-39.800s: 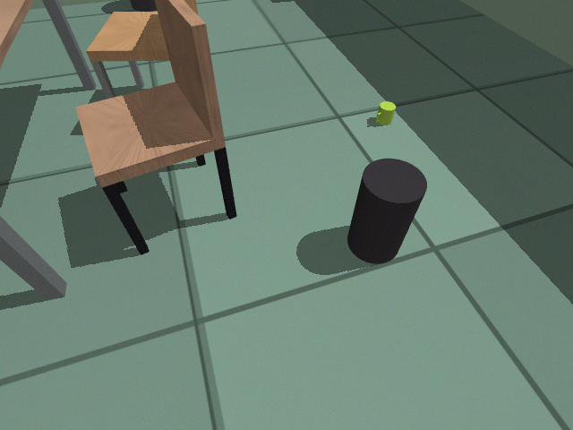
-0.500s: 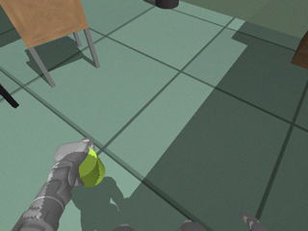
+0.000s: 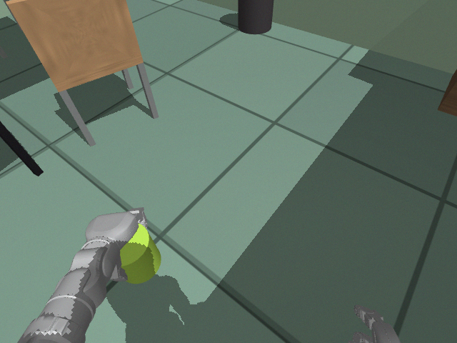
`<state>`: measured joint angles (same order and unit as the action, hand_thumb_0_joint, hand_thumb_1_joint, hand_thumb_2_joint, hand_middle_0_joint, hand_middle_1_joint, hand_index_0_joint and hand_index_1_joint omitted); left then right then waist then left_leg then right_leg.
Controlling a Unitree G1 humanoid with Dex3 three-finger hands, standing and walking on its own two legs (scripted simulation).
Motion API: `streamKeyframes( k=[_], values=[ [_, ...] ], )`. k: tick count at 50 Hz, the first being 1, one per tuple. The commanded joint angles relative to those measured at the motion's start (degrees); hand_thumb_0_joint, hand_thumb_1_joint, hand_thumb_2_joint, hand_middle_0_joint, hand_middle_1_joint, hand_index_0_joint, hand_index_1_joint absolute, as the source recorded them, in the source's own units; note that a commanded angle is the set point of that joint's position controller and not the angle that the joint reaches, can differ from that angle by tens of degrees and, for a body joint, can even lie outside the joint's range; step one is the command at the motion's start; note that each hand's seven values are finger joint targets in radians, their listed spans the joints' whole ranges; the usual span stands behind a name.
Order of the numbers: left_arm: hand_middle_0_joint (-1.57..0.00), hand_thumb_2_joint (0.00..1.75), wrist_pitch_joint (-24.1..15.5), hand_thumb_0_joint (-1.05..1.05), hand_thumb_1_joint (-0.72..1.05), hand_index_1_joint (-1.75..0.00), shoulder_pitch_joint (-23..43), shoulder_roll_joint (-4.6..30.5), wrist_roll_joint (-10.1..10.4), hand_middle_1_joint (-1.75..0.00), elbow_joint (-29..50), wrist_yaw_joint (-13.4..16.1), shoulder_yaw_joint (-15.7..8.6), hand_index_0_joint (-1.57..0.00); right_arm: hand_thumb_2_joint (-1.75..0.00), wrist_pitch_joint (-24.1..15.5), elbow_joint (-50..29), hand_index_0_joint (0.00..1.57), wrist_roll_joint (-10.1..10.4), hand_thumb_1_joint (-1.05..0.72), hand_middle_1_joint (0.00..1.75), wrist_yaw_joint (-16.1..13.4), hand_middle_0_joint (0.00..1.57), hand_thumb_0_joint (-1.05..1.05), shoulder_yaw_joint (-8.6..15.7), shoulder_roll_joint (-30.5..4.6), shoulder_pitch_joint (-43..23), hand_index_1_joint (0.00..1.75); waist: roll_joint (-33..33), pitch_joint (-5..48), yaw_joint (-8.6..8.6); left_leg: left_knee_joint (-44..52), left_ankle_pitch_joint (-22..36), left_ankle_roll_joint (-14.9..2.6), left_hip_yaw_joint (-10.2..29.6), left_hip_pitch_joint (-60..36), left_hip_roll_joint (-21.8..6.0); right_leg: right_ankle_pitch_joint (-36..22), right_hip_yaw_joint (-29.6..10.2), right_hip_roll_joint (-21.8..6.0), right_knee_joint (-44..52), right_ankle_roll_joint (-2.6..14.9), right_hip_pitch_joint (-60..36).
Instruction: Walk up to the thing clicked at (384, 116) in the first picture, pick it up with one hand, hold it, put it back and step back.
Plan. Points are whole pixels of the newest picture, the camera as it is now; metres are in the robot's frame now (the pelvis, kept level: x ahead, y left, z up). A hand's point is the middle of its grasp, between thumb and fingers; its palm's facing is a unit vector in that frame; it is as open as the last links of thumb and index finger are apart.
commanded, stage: hold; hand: left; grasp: from above
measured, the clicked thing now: (126, 251) +0.32 +0.23 -0.09
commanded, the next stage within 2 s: crouch in 1.40 s
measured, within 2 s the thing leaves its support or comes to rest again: neither
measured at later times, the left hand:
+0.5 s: hand (123, 255) +0.29 +0.21 -0.03, palm faces -0.44 -0.07 -0.89, open 12.1 cm
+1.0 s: hand (120, 248) +0.29 +0.21 -0.02, palm faces -0.45 -0.06 -0.89, open 12.1 cm
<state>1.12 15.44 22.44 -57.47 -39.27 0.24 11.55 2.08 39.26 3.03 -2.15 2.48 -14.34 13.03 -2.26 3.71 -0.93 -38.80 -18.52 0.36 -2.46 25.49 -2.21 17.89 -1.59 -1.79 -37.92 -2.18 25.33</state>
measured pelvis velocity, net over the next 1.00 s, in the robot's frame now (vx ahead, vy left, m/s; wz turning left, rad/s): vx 0.00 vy -0.01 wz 0.00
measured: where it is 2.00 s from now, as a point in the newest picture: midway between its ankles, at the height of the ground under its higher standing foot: outside the picture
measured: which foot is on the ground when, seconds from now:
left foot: down 0.00-1.00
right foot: down 0.00-1.00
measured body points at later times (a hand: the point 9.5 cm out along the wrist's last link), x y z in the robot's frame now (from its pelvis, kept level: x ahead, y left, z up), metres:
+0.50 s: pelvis -0.01 -0.01 +0.01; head +0.00 -0.03 +0.46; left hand +0.30 +0.21 +0.02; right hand +0.13 -0.27 -0.11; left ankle +0.01 +0.12 -0.72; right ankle +0.01 -0.15 -0.72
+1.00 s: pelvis +0.00 -0.01 +0.02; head +0.02 -0.03 +0.46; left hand +0.31 +0.21 +0.04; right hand +0.16 -0.26 -0.10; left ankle +0.01 +0.12 -0.72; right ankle +0.01 -0.15 -0.72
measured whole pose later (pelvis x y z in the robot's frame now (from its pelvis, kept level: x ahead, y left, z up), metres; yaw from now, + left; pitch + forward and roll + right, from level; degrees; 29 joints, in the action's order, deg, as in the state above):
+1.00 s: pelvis +0.00 -0.01 +0.02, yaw +0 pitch +2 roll +1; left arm 1.6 12.2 23.1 -56.1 -31.1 -4.7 12.2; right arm 3.6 37.6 4.2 -3.4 1.4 -14.1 10.3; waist -2.9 0.8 0.7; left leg -28.9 -14.3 0.9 -2.9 16.2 -2.0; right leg 14.7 -1.8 -1.8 -30.0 -1.6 17.1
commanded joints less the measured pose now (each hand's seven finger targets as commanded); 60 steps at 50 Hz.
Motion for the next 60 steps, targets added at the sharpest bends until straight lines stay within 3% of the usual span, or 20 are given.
streamKeyframes(
  k=[1, 8, 9, 14, 19, 24, 31, 38, 41, 45, 51, 52, 54, 59, 60],
  values=[
    [-0.75, 1.20, -0.1, 0.00, 0.43, -1.17, 18.5, 12.4, 0.1, -1.20, 12.0, 1.8, -6.2, -0.78, -0.90, -2.1, -7.2, 0.20, 0.1, -0.90, 0.30, -0.6, 0.20, 0.00, 2.6, -8.2, -2.4, 0.30, -0.2, 14.9, 0.28, 5.8, 15.8, -0.51, 0.5, -9.9, 2.5, -13.0, 1.6, 3.9, 5.1, 2.65, -5.6],
    [-0.74, 1.17, 0.0, 0.00, 0.44, -1.17, 17.2, 11.2, 0.9, -1.21, 13.8, 0.4, -5.0, -0.79, -0.90, -2.0, -8.2, 0.20, 0.3, -0.90, 0.30, -0.7, 0.20, 0.00, 2.3, -8.0, -3.9, 0.30, 0.9, 12.5, 0.27, 8.0, 11.7, -0.66, 0.6, -10.1, 2.3, -9.1, 1.4, 3.9, 7.0, 2.54, -5.5],
    [-0.76, 1.18, 0.1, 0.00, 0.45, -1.17, 16.1, 11.4, 0.9, -1.21, 13.0, 0.3, -5.4, -0.80, -0.90, -2.0, -8.4, 0.20, 0.4, -0.91, 0.30, -0.8, 0.20, 0.00, 2.3, -8.0, -4.4, 0.30, 1.4, 11.7, 0.89, 8.3, 11.1, -0.76, 0.4, -10.0, 2.5, -8.6, 1.5, 3.8, 7.5, 2.51, -5.8],
    [-0.75, 1.17, 0.1, 0.00, 0.44, -1.17, 16.0, 11.7, 1.5, -1.22, 15.2, -0.1, -5.8, -0.79, -0.90, -1.9, -9.0, 0.20, 0.5, -0.91, 0.30, -1.0, 0.20, 0.00, 1.9, -7.8, -5.3, 0.30, 1.9, 11.2, 0.92, 9.3, 9.1, -0.93, 0.1, -10.7, 2.7, -6.6, 1.1, 3.5, 9.0, 2.29, -6.1],
    [-0.74, 1.16, 0.0, 0.00, 0.44, -1.18, 17.1, 12.9, 1.0, -1.23, 17.1, -0.5, -6.4, -0.78, -0.90, -1.8, -8.9, 0.20, 0.6, -0.91, 0.30, -1.4, 0.20, 0.00, 1.7, -7.7, -5.7, 0.30, 1.8, 12.9, 0.87, 9.3, 10.9, -1.17, -0.2, -12.2, 2.9, -8.7, 0.7, 3.2, 9.2, 2.03, -7.1],
    [-0.74, 1.13, -0.3, 0.00, 0.44, -1.17, 16.1, 12.5, 1.3, -1.22, 16.4, -0.5, -6.9, -0.79, -0.90, -2.0, -9.1, 0.20, 0.7, -0.91, 0.30, -1.6, 0.20, 0.00, 1.4, -7.3, -7.0, 0.30, 2.3, 10.8, 1.20, 10.5, 7.6, -1.26, -0.5, -11.9, 3.2, -5.3, 0.4, 3.0, 11.0, 1.89, -7.2],
    [-0.74, 1.15, 0.3, 0.00, 0.44, -1.17, 15.9, 12.4, 1.1, -1.22, 18.7, -1.1, -6.3, -0.79, -0.90, -1.9, -8.7, 0.20, 0.8, -0.91, 0.30, -1.7, 0.20, 0.00, 1.5, -7.4, -6.8, 0.30, 1.7, 12.4, 1.46, 11.1, 12.2, -1.10, -0.4, -14.3, 2.9, -9.6, 0.9, 3.2, 10.7, 2.05, -9.3],
    [-0.74, 1.15, 0.6, 0.00, 0.43, -1.18, 15.9, 11.9, 1.8, -1.22, 19.5, -2.1, -5.5, -0.78, -0.90, -1.7, -9.5, 0.20, 1.1, -0.91, 0.30, -1.8, 0.20, 0.00, 1.2, -7.2, -7.8, 0.30, 2.0, 10.7, 1.40, 12.6, 11.4, -1.15, -0.4, -15.0, 2.9, -8.8, 0.9, 3.2, 12.1, 2.10, -9.5],
    [-0.73, 1.15, 0.6, 0.00, 0.40, -1.15, 13.3, 11.7, 1.6, -1.19, 18.4, -2.6, -6.0, -0.77, -0.90, -1.6, -9.5, 0.20, 1.1, -0.91, 0.30, -1.8, 0.20, 0.00, 1.2, -6.9, -7.8, 0.30, 1.8, 10.2, 2.24, 13.0, 12.4, -1.01, -0.3, -15.1, 2.7, -9.3, 1.3, 3.4, 12.1, 2.32, -10.5],
    [-0.72, 1.15, 0.5, 0.00, 0.38, -1.15, 13.9, 11.3, 1.4, -1.19, 18.6, -3.0, -4.9, -0.76, -0.90, -1.4, -9.6, 0.20, 1.2, -0.91, 0.30, -1.8, 0.20, 0.00, 1.4, -7.2, -7.4, 0.30, 1.8, 10.9, 1.32, 12.9, 15.9, -1.02, -0.4, -16.7, 2.7, -12.9, 1.2, 3.4, 11.8, 2.44, -10.7],
    [-0.74, 1.18, 0.1, 0.00, 0.42, -1.17, 16.8, 12.7, 1.1, -1.21, 18.4, -2.0, -6.4, -0.78, -0.90, -1.0, -8.7, 0.20, 1.1, -0.91, 0.30, -1.9, 0.20, 0.00, 1.4, -7.1, -6.6, 0.30, 1.6, 12.2, 1.22, 12.4, 18.6, -1.19, -0.6, -17.8, 2.9, -16.1, 1.2, 3.2, 12.1, 2.13, -11.4],
    [-0.74, 1.16, 0.1, 0.00, 0.42, -1.16, 16.7, 13.4, 1.2, -1.21, 19.0, -1.6, -7.3, -0.79, -0.90, -0.9, -8.8, 0.20, 1.1, -0.91, 0.30, -1.9, 0.20, 0.00, 1.5, -7.2, -6.8, 0.30, 1.1, 12.2, 1.87, 12.8, 18.3, -1.04, -0.5, -17.9, 2.9, -15.5, 1.3, 3.3, 12.3, 2.20, -11.9],
    [-0.77, 1.18, 0.2, 0.00, 0.44, -1.15, 15.4, 11.5, 1.0, -1.19, 19.2, -1.6, -5.7, -0.81, -0.90, -0.8, -9.0, 0.20, 1.2, -0.90, 0.30, -1.7, 0.20, 0.00, 1.7, -7.0, -7.2, 0.30, 0.8, 12.3, 1.85, 12.9, 18.9, -1.01, -0.7, -18.6, 2.9, -16.2, 1.3, 3.2, 12.3, 2.31, -12.2],
    [-0.78, 1.20, 0.6, 0.00, 0.45, -1.16, 15.7, 11.9, 1.0, -1.19, 19.0, -2.2, -5.4, -0.81, -0.90, -0.1, -9.1, 0.20, 1.2, -0.91, 0.30, -1.6, 0.20, 0.00, 1.9, -7.3, -7.1, 0.30, 1.7, 12.0, 1.79, 13.3, 20.0, -1.04, -0.5, -18.6, 2.7, -17.1, 1.6, 3.3, 12.6, 2.29, -12.9],
    [-0.77, 1.17, 0.8, 0.00, 0.43, -1.15, 14.9, 12.7, 0.8, -1.18, 17.6, -2.2, -6.3, -0.80, -0.90, 0.0, -9.0, 0.20, 1.2, -0.91, 0.30, -1.5, 0.20, 0.00, 1.8, -7.2, -6.8, 0.30, 1.7, 11.3, 2.09, 13.4, 19.5, -1.13, -0.6, -18.1, 2.7, -16.7, 1.7, 3.2, 12.8, 2.37, -13.0]
  ],
)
